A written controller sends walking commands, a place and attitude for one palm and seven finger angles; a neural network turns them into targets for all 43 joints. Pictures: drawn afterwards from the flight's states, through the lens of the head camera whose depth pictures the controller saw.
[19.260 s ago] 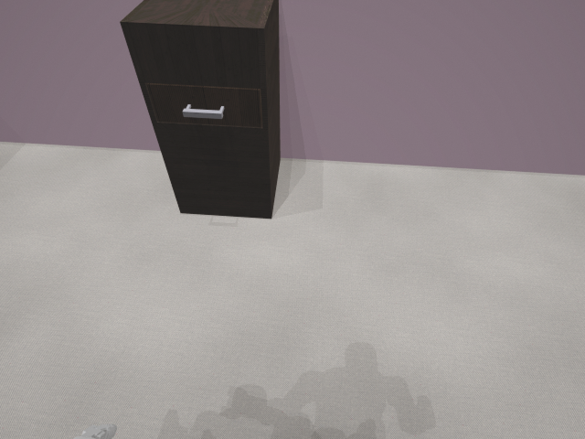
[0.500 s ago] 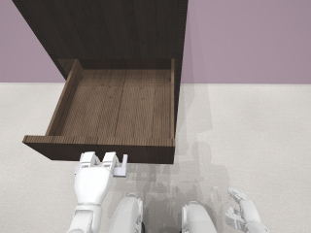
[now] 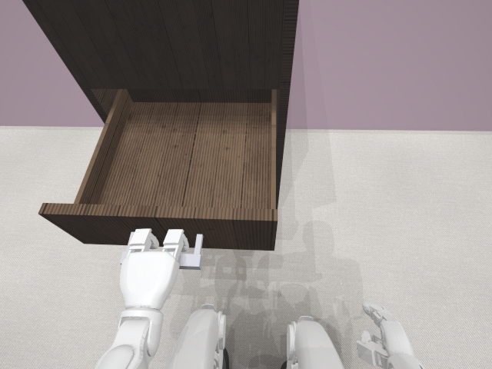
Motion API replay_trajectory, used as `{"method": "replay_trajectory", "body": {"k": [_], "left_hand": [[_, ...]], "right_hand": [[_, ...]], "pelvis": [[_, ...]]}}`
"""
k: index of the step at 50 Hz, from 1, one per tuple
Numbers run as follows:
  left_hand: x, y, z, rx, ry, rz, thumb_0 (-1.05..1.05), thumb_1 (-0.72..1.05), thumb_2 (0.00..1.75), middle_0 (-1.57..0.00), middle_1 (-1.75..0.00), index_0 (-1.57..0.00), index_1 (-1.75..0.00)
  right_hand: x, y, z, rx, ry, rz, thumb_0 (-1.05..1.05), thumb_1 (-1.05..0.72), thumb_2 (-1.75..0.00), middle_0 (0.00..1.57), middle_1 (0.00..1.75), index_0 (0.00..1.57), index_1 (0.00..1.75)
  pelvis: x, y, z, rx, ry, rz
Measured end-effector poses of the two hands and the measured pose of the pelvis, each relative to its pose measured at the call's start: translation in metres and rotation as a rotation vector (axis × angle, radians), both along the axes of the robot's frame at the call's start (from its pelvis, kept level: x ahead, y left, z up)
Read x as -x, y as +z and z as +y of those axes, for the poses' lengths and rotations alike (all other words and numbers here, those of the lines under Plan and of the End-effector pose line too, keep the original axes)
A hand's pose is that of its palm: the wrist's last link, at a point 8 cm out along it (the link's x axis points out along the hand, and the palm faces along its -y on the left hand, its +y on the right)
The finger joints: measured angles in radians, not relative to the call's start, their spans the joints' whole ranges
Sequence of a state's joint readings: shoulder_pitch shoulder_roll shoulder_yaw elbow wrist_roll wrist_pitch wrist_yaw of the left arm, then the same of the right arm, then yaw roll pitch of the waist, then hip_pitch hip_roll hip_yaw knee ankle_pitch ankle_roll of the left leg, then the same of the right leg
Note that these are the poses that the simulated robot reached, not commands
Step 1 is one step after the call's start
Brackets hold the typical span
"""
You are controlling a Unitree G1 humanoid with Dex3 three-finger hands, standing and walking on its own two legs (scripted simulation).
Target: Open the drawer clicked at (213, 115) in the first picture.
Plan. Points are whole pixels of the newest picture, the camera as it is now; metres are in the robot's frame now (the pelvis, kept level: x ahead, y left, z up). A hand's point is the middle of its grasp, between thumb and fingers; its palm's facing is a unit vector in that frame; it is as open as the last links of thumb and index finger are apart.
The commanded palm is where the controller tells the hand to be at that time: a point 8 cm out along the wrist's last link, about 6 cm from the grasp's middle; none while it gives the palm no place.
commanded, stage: open the thumb to release the handle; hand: left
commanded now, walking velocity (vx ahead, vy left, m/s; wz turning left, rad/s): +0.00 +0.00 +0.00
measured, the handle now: (164, 249) +0.31 +0.17 -0.05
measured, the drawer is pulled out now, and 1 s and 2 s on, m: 0.29 0.29 0.29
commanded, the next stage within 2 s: lift the hand off the handle in 0.20 s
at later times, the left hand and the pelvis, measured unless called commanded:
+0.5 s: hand (157, 283) +0.26 +0.18 -0.07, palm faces -0.04 -0.09 -1.00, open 13.6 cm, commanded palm +0.24 +0.17 -0.02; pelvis +0.00 +0.01 +0.01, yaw +0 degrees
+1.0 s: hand (156, 276) +0.27 +0.18 -0.04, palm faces -0.04 -0.10 -0.99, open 13.6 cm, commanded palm +0.25 +0.17 +0.01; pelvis +0.01 +0.01 +0.03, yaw +0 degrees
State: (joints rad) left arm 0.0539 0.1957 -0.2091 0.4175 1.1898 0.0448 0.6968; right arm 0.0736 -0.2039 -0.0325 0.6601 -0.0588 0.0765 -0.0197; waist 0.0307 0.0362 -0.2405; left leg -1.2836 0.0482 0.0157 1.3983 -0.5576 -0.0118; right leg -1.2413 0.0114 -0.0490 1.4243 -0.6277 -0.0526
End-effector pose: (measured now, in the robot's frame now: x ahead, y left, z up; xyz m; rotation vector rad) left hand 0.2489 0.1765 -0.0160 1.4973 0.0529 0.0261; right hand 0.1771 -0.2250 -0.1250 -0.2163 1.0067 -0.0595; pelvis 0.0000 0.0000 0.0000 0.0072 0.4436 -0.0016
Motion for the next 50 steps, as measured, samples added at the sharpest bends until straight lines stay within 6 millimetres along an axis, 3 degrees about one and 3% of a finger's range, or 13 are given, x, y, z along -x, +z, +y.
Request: {"method": "replay_trajectory", "body": {"k": [10,16,23,34,50], "left_hand": [[0.001,0.000,0.000,0.003,-0.004,0.010,0.00,-0.22,0.42,-0.30,-1.27,-0.41,-1.24],[0.001,0.000,0.000,0.005,-0.004,0.002,0.00,-0.40,0.34,-0.31,-1.27,-0.41,-1.22],[0.008,0.005,0.005,0.016,0.039,0.028,0.00,-0.47,0.31,-0.30,-1.23,-0.37,-1.21],[0.003,0.004,0.007,0.017,0.021,0.019,0.00,-0.48,0.30,-0.31,-1.20,-0.34,-1.21],[0.002,0.027,0.004,0.026,0.025,0.030,0.00,-0.48,0.30,-0.32,-1.20,-0.36,-1.21]], "right_hand": [[0.016,0.005,-0.006,0.017,-0.022,0.014,0.01,-0.90,-0.90,0.20,0.30,0.20,0.30],[0.017,0.002,-0.006,0.019,-0.021,0.019,0.01,-0.90,-0.90,0.20,0.30,0.20,0.30],[0.010,0.010,0.001,0.007,-0.014,-0.005,0.01,-0.90,-0.90,0.20,0.30,0.20,0.30],[-0.003,0.014,0.005,0.018,0.009,-0.027,0.01,-0.90,-0.90,0.20,0.30,0.20,0.30],[0.001,0.035,0.006,0.010,-0.011,-0.018,0.01,-0.90,-0.90,0.20,0.30,0.20,0.30]], "pelvis": [[0.001,0.003,0.003,0.004,-0.004,-0.006],[0.003,0.001,0.005,0.005,-0.004,-0.005],[0.002,0.007,0.006,0.005,-0.002,-0.016],[0.000,0.006,0.008,0.016,0.009,-0.011],[-0.008,0.026,0.009,0.015,0.005,-0.045]]}}
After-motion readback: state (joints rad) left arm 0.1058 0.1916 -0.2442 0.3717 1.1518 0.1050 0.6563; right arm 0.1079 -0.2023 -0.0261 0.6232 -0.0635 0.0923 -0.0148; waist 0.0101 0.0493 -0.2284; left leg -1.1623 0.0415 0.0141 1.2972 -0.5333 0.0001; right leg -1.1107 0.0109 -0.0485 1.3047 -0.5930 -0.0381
